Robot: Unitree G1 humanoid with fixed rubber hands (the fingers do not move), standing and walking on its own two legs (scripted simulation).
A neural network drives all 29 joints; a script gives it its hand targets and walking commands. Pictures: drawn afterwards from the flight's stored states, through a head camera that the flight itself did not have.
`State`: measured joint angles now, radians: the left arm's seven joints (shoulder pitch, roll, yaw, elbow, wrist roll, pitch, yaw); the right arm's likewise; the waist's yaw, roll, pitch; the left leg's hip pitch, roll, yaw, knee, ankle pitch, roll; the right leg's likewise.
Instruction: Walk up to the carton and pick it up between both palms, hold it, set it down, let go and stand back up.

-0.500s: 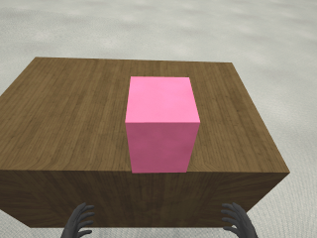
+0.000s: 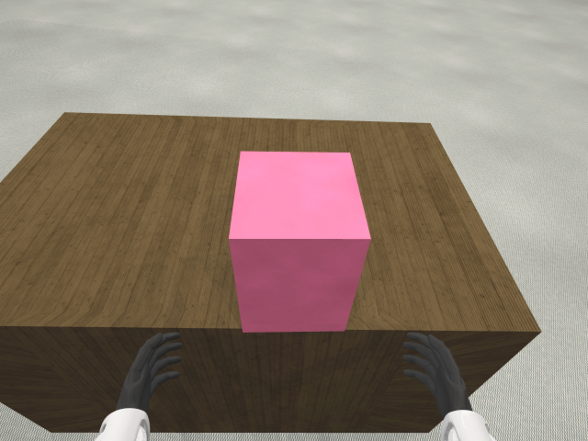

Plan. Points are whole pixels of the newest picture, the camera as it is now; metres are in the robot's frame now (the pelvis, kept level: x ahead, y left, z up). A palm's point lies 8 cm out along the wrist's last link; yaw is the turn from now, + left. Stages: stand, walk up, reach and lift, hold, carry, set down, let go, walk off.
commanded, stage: reach and lift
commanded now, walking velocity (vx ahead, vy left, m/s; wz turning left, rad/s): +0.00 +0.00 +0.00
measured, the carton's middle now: (294, 244) +0.44 +0.02 +0.02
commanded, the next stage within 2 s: none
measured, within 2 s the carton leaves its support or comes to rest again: neither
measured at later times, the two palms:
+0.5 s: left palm (154, 331) +0.27 +0.21 +0.02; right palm (437, 331) +0.29 -0.18 +0.02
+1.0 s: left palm (152, 256) +0.34 +0.22 +0.09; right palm (434, 258) +0.36 -0.18 +0.09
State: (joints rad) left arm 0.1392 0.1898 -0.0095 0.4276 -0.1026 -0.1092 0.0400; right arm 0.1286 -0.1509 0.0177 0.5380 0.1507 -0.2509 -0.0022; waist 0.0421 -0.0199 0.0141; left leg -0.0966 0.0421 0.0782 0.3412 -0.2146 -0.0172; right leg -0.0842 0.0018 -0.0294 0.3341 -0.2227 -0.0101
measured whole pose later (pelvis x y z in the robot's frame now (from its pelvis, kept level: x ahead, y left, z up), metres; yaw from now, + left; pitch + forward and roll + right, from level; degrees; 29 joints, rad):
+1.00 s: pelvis -0.02 +0.00 +0.00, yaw -1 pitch +2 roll +0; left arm -0.49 0.22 0.11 0.48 -0.13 0.27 0.05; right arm -0.56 -0.24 0.05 0.70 0.30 0.06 -0.11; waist 0.04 -0.01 -0.02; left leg -0.21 0.05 0.06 0.35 -0.18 -0.02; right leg -0.19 0.02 -0.01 0.32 -0.17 -0.01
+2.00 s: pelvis -0.02 -0.01 +0.00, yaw +1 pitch +13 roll -1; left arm -1.23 0.37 -0.04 1.24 -0.29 0.21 0.08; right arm -1.23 -0.32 0.04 1.25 0.39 0.22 -0.10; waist 0.02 -0.02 -0.17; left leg -0.45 0.06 0.01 0.39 -0.17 -0.03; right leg -0.40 0.03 -0.04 0.34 -0.15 -0.03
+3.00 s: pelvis -0.03 -0.01 -0.02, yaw +1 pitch +24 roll -1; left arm -1.09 0.19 0.08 1.46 -0.16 -0.29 0.08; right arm -1.08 -0.20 -0.03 1.35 0.22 -0.18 -0.06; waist 0.03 -0.02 -0.25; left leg -0.72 0.05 0.02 0.49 -0.18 -0.03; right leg -0.70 0.02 -0.04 0.47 -0.19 -0.02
